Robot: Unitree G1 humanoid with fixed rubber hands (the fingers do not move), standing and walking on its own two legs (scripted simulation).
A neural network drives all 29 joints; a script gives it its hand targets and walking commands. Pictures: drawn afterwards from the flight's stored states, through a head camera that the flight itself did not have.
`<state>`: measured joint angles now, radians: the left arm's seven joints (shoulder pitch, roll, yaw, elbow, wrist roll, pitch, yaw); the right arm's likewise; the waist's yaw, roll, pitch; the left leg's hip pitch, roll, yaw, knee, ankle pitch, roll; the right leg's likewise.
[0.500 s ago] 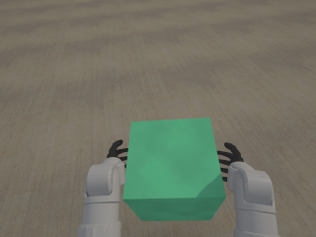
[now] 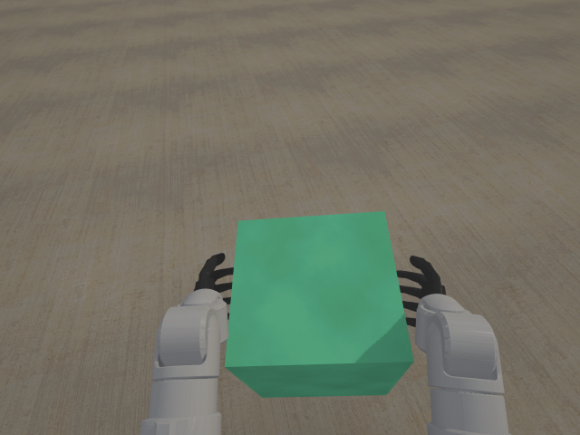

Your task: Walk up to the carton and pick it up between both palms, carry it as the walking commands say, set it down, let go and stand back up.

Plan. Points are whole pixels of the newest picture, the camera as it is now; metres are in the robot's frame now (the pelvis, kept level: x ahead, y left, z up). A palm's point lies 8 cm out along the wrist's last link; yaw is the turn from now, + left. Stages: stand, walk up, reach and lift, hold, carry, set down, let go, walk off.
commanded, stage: carry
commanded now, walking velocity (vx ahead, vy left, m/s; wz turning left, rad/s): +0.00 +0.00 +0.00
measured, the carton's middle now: (317, 313) +0.32 +0.00 -0.01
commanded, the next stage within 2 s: hold in 1.34 s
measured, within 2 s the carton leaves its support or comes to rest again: neither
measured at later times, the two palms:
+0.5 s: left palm (213, 302) +0.31 +0.15 +0.04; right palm (420, 304) +0.31 -0.15 +0.05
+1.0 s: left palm (224, 297) +0.32 +0.13 +0.04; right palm (427, 298) +0.32 -0.16 +0.04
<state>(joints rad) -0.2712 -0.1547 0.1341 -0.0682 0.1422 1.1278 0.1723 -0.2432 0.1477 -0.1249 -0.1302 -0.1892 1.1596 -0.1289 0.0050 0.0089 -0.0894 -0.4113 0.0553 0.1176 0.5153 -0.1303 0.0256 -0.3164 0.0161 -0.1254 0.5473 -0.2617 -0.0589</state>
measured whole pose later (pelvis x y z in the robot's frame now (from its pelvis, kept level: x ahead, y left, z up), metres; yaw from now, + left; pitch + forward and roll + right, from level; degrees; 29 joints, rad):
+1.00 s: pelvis +0.04 -0.01 +0.00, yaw +0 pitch +2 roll +0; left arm -0.18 -0.14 0.13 0.02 0.14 0.92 0.10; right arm -0.18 0.14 -0.10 -0.01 -0.19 0.96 -0.10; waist 0.00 0.00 -0.06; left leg -0.37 0.07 0.12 0.56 -0.22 0.00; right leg -0.26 0.02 -0.13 0.57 -0.34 -0.07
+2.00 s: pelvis +0.02 +0.05 +0.00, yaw -7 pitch -6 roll +0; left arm -0.42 -0.20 0.38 0.54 0.34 0.56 0.07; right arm -0.40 0.14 -0.36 0.59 -0.38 0.57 0.03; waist 0.00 -0.01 0.05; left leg -0.24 -0.07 -0.03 0.53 -0.20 0.04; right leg -0.19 0.03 0.12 0.57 -0.29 0.00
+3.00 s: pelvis -0.01 +0.02 -0.11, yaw -6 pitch +30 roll +0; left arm -0.48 -0.19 0.41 0.52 0.17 0.20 0.16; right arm -0.57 0.10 -0.29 0.64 -0.16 0.24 -0.13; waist 0.00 0.00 -0.16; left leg -1.34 -0.09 -0.10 1.17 -0.35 -0.02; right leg -1.28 0.09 0.06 1.21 -0.46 0.00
